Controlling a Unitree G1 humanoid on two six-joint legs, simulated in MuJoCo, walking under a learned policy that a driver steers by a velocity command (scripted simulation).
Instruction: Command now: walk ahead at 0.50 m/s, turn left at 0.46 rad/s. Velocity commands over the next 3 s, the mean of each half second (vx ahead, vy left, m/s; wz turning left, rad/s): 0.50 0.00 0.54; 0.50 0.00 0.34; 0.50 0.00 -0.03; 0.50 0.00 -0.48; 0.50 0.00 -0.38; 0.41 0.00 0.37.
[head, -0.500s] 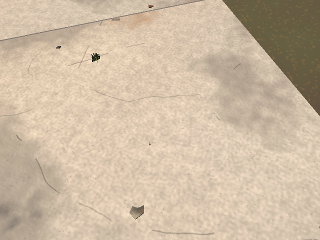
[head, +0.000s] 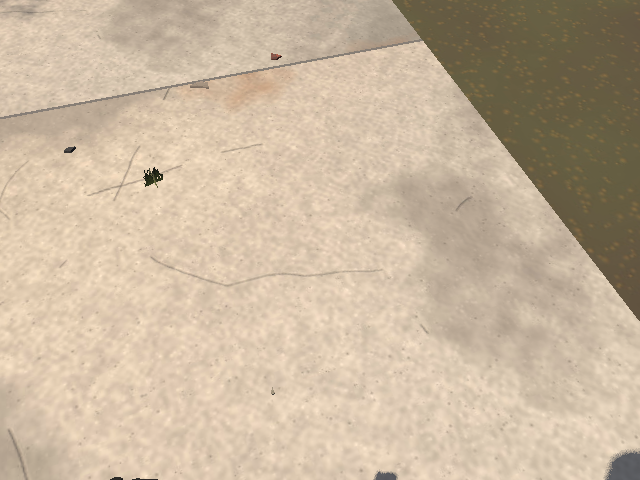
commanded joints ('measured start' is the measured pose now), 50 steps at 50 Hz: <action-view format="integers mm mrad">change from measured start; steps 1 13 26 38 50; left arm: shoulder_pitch -67 232 368 338 8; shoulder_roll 95 107 165 111 71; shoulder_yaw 21 47 73 48 41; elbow -93 -9 76 22 -61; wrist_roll -8 -5 -8 9 2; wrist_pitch -24 -61 -49 -5 15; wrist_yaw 7 35 37 11 -11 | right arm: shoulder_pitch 0 -106 -474 -192 6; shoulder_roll -186 -104 -77 -129 -145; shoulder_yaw -45 -28 8 -16 -10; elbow -64 -155 -303 -174 -62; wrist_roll -8 -28 -33 -3 1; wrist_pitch -6 49 53 14 -24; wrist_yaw -11 33 75 -9 -8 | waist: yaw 35 83 141 118 33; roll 125 -78 -49 64 88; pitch -10 -43 52 -60 44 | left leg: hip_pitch -52 -568 -564 -60 74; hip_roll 253 163 157 296 260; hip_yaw -216 36 191 -131 -28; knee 4 852 388 -48 -139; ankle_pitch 366 -37 146 416 472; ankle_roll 118 -32 5 169 122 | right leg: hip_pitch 108 488 603 38 -127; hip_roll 46 -194 -207 -79 -36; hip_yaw -18 119 -208 -30 -81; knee -69 -447 -439 524 98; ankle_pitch -25 34 289 -235 84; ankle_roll -10 -173 -159 -46 -38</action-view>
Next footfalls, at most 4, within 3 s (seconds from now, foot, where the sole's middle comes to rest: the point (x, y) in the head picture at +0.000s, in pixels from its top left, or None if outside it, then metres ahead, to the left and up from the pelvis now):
0.10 right None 0.21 -0.13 -0.78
0.62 left None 0.42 0.15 -0.78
1.18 right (231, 347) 0.78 0.16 -0.78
1.70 left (111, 295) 0.95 0.45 -0.78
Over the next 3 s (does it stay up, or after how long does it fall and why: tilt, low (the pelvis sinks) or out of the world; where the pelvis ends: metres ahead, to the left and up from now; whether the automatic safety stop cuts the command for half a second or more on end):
stays up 1.48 0.37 -0.01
